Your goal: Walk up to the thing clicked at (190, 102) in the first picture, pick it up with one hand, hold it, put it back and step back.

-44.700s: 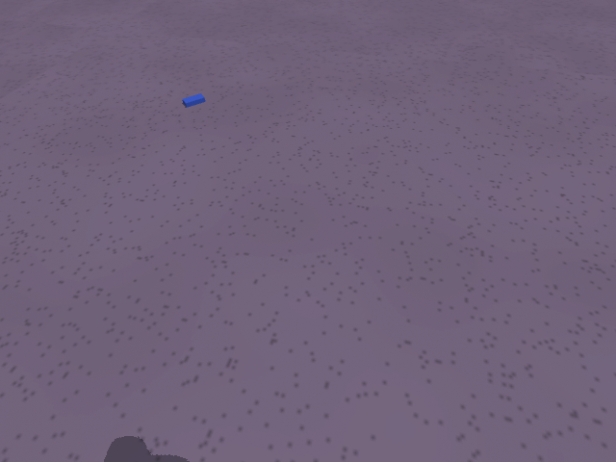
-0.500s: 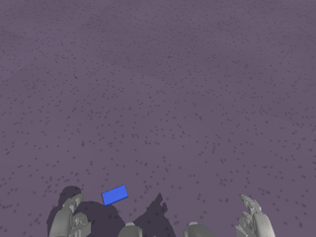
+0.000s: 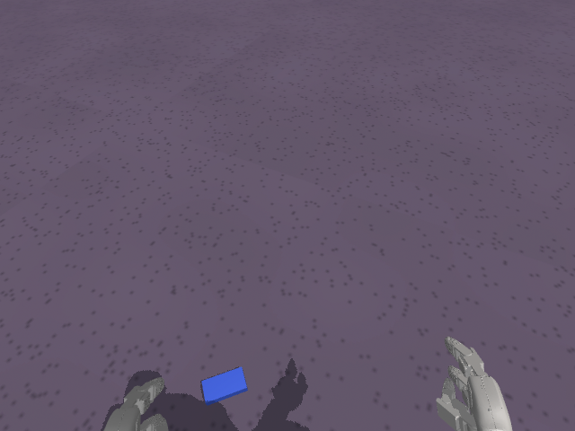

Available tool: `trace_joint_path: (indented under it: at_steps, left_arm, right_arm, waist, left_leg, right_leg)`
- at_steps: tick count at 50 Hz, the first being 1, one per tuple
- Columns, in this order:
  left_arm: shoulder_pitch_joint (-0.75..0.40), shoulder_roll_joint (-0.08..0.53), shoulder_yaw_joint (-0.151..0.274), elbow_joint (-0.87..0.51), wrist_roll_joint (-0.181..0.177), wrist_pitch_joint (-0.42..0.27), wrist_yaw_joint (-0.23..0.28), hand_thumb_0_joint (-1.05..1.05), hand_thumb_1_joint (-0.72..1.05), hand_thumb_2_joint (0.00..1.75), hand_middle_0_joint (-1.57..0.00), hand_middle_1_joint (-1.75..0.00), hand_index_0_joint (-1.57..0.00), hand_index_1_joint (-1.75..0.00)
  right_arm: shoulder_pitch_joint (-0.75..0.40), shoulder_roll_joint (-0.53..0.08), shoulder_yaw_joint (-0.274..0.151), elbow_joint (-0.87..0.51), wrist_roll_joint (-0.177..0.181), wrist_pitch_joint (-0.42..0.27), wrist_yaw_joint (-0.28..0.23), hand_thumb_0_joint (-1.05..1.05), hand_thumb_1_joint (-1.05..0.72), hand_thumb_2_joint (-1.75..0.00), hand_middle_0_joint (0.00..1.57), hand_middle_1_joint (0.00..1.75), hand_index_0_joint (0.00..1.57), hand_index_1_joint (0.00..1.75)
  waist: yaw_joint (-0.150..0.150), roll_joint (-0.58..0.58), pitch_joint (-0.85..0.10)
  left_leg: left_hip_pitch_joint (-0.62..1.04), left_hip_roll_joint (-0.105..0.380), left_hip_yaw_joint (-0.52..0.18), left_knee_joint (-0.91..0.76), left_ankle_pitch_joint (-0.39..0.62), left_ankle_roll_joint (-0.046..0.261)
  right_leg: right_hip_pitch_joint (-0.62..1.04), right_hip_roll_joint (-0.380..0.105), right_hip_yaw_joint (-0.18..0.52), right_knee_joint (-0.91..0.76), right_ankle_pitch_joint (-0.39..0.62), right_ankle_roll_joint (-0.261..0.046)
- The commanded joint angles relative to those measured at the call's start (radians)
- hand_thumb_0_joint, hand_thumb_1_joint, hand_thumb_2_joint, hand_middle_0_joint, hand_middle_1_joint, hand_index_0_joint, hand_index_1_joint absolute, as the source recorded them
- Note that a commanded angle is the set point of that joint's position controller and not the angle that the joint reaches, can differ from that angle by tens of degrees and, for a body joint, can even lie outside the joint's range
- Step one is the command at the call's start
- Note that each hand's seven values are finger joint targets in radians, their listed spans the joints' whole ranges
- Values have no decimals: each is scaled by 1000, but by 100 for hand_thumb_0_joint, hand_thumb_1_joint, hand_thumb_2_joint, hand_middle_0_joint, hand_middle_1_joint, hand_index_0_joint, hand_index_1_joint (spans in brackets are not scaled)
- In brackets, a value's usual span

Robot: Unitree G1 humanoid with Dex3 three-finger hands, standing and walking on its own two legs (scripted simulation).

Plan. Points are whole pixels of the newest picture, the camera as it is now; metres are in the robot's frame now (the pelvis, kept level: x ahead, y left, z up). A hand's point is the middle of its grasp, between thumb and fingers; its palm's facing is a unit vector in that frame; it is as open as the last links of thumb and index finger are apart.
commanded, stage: home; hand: left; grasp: from above
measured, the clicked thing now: (224, 385) +0.41 +0.22 -0.70
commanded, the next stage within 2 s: stand in 1.68 s
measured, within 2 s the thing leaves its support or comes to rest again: neither
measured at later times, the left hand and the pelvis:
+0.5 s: hand out of the picture +0.15 +0.18 -0.05, palm faces +0.03 -0.98 -0.19, open 7.4 cm; pelvis -0.01 +0.00 +0.00, yaw -1 degrees
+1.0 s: hand out of the picture +0.16 +0.18 -0.05, palm faces +0.03 -0.98 -0.19, open 7.4 cm; pelvis +0.00 +0.00 +0.00, yaw -1 degrees
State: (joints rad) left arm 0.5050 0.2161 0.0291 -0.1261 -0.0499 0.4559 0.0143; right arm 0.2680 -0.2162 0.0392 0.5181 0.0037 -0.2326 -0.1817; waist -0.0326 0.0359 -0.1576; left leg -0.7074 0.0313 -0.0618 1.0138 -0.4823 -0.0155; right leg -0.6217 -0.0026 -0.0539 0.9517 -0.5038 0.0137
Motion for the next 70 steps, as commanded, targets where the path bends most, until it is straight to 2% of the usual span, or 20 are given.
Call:
trace_joint_path:
  at_steps: [1,7,11,15,22,39,40,41,45,46,48,52,53,54,56,62,67,68,69,70]
  left_arm:
    - [-24,106,62,-194,6,-49,11,0,90,90,-20,-30,-20,-30]
    - [-26,110,62,-199,6,-48,15,0,90,90,-20,-30,-20,-30]
    - [-14,103,63,-186,4,-43,14,0,90,90,-20,-30,-20,-30]
    - [-25,108,66,-194,1,-43,15,0,90,90,-20,-30,-20,-30]
    - [-32,106,59,-199,2,-41,14,0,90,90,-20,-30,-20,-30]
    - [-30,114,61,-208,3,-41,9,0,90,90,-20,-30,-20,-30]
    - [-29,113,60,-198,1,-39,8,0,90,90,-20,-30,-20,-30]
    - [-30,116,63,-218,3,-41,11,0,90,90,-20,-30,-20,-30]
    - [-14,114,64,-175,4,-36,10,0,90,90,-20,-30,-20,-30]
    - [-35,110,53,-220,4,-41,10,0,90,90,-20,-30,-20,-30]
    - [-19,115,64,-196,1,-41,11,0,90,90,-20,-30,-20,-30]
    - [-34,110,56,-214,2,-42,10,0,90,90,-20,-30,-20,-30]
    - [-6,108,58,-172,4,-37,10,0,90,90,-20,-30,-20,-30]
    - [-39,113,56,-220,1,-44,11,0,90,90,-20,-30,-20,-30]
    - [-21,112,60,-197,-1,-41,11,0,90,90,-20,-30,-20,-30]
    - [-4,111,64,-202,3,-42,12,0,90,90,-20,-30,-20,-30]
    - [-36,115,60,-239,-1,-49,14,0,90,90,-20,-30,-20,-30]
    - [0,115,70,-190,-1,-43,15,0,90,90,-20,-30,-20,-30]
    - [-25,111,53,-217,0,-44,13,0,90,90,-20,-30,-20,-30]
    - [-20,116,60,-217,2,-45,13,0,90,90,-20,-30,-20,-30]
  right_arm:
    - [-49,-126,-56,-141,-1,-55,-9,0,-90,-90,20,30,20,30]
    - [-54,-126,-56,-143,-2,-54,-11,0,-90,-90,20,30,20,30]
    - [-57,-125,-54,-142,-1,-57,-12,0,-90,-90,20,30,20,30]
    - [-54,-125,-56,-142,1,-58,-14,0,-90,-90,20,30,20,30]
    - [-57,-126,-54,-144,3,-62,-14,0,-90,-90,20,30,20,30]
    - [-53,-124,-57,-140,2,-60,-13,0,-90,-90,20,30,20,30]
    - [-51,-130,-58,-138,2,-61,-13,0,-90,-90,20,30,20,30]
    - [-52,-123,-56,-142,1,-60,-13,0,-90,-90,20,30,20,30]
    - [-46,-134,-62,-134,0,-58,-12,0,-90,-90,20,30,20,30]
    - [-56,-123,-56,-142,1,-57,-11,0,-90,-90,20,30,20,30]
    - [-55,-127,-58,-143,3,-54,-13,0,-90,-90,20,30,20,30]
    - [-53,-126,-59,-143,1,-53,-10,0,-90,-90,20,30,20,30]
    - [-47,-136,-66,-135,1,-53,-10,0,-90,-90,20,30,20,30]
    - [-59,-125,-57,-148,3,-53,-9,0,-90,-90,20,30,20,30]
    - [-52,-127,-59,-147,3,-51,-10,0,-90,-90,20,30,20,30]
    - [-49,-127,-62,-145,2,-51,-10,0,-90,-90,20,30,20,30]
    - [-53,-123,-60,-152,4,-48,-9,0,-90,-90,20,30,20,30]
    - [-46,-127,-63,-143,4,-46,-10,0,-90,-90,20,30,20,30]
    - [-51,-127,-60,-154,5,-48,-10,0,-90,-90,20,30,20,30]
    - [-45,-127,-62,-148,3,-48,-9,0,-90,-90,20,30,20,30]
  waist:
    - [-11,17,-90]
    - [-15,10,-94]
    - [-1,11,-68]
    - [-6,3,-71]
    - [-1,18,-57]
    - [-3,18,-80]
    - [-11,9,-70]
    - [-3,12,-90]
    - [-12,19,-86]
    - [-1,23,-77]
    - [-4,-1,-76]
    - [-8,37,-90]
    - [-11,21,-77]
    - [-2,27,-75]
    - [-9,2,-83]
    - [-1,21,-92]
    - [-1,33,-94]
    - [-7,10,-90]
    - [-10,3,-76]
    - [-7,21,-98]
  left_leg:
    - [143,-33,31,-149,248,27]
    - [139,-31,28,-149,239,29]
    - [120,-28,22,-168,191,26]
    - [120,-29,29,-159,194,28]
    - [103,-27,25,-178,133,26]
    - [124,-24,27,-156,203,26]
    - [126,-23,25,-158,204,27]
    - [130,-24,25,-153,221,26]
    - [133,-22,16,-163,209,25]
    - [126,-21,19,-163,217,24]
    - [124,-24,24,-151,231,28]
    - [143,-18,12,-169,217,22]
    - [139,-18,11,-170,215,23]
    - [125,-19,12,-169,212,23]
    - [127,-23,20,-154,222,28]
    - [134,-22,24,-156,216,24]
    - [126,-21,18,-156,223,23]
    - [128,-22,20,-150,227,26]
    - [125,-20,21,-153,222,27]
    - [133,-21,20,-155,222,25]
  right_leg:
    - [20,25,-12,-158,260,-8]
    - [17,26,-13,-161,251,-6]
    - [6,29,-20,-160,197,-11]
    - [8,26,-14,-168,203,-8]
    - [-9,29,-16,-166,142,-13]
    - [2,26,-12,-158,203,-11]
    - [2,27,-13,-155,203,-10]
    - [11,26,-12,-155,219,-10]
    - [7,28,-15,-148,205,-14]
    - [6,27,-17,-149,213,-14]
    - [16,26,-13,-159,228,-9]
    - [7,30,-19,-144,211,-15]
    - [3,31,-20,-144,206,-16]
    - [2,30,-22,-146,205,-14]
    - [5,28,-14,-157,219,-10]
    - [8,27,-13,-149,214,-13]
    - [7,28,-16,-146,220,-14]
    - [11,28,-14,-150,226,-12]
    - [3,28,-15,-152,223,-11]
    - [5,28,-13,-146,221,-13]
